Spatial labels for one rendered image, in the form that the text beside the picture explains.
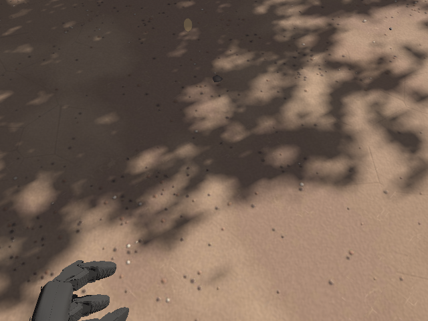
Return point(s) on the left robot hand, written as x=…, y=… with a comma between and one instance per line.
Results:
x=57, y=302

